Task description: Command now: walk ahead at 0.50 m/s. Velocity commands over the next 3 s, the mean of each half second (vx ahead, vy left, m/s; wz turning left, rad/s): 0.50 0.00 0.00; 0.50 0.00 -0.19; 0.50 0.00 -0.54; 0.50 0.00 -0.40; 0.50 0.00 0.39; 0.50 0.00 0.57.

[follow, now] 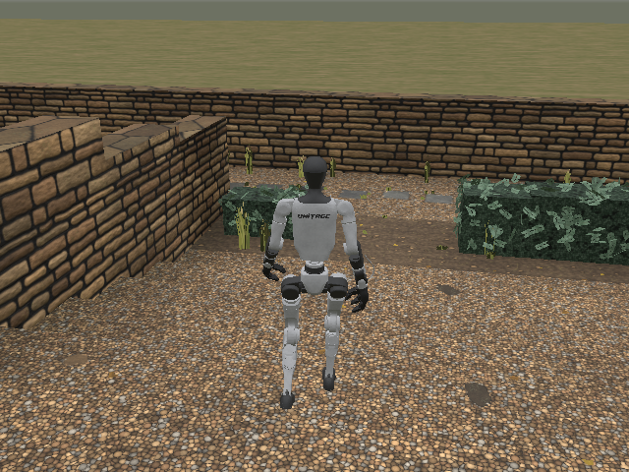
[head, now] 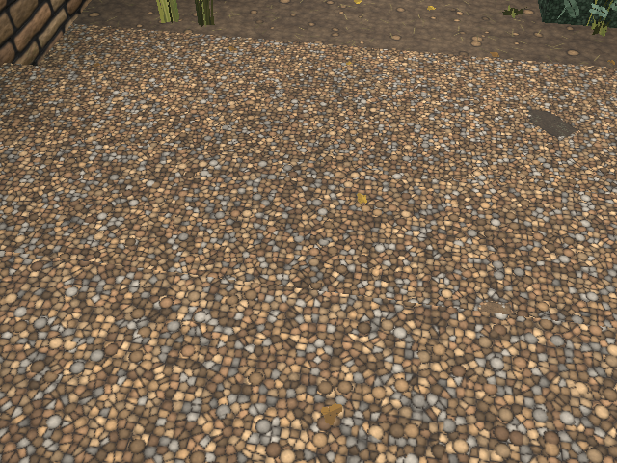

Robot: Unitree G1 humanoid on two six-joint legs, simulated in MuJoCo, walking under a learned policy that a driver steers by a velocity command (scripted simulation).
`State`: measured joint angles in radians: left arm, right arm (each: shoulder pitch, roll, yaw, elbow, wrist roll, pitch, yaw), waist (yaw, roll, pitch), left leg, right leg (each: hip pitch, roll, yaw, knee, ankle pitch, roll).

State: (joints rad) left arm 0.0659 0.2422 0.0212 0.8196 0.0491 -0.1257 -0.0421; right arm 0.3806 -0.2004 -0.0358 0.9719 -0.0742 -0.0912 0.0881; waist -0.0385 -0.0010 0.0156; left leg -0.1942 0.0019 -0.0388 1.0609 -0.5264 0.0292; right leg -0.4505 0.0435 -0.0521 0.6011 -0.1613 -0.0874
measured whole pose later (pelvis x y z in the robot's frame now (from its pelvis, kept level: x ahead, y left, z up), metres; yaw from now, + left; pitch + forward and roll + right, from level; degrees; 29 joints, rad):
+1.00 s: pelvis +0.58 -0.01 -0.16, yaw -7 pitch +0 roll -1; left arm 0.37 0.22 0.03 0.94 0.06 -0.08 -0.06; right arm 0.30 -0.21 0.02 0.91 -0.09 -0.10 0.03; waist 0.02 0.02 0.00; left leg -0.56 0.07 -0.04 1.20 -0.35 -0.01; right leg -0.21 0.11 -0.01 0.43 -0.23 -0.11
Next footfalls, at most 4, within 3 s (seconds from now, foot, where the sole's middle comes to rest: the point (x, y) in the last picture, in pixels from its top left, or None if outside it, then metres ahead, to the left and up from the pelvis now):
0.46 left None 0.29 0.13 -0.76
0.82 right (346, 443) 0.62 -0.08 -0.93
1.20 left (277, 336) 0.92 0.09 -0.93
1.74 right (394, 326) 0.94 -0.24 -0.93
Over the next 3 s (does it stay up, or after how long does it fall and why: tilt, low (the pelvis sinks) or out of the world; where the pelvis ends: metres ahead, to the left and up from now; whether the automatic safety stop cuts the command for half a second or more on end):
stays up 1.59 -0.43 -0.34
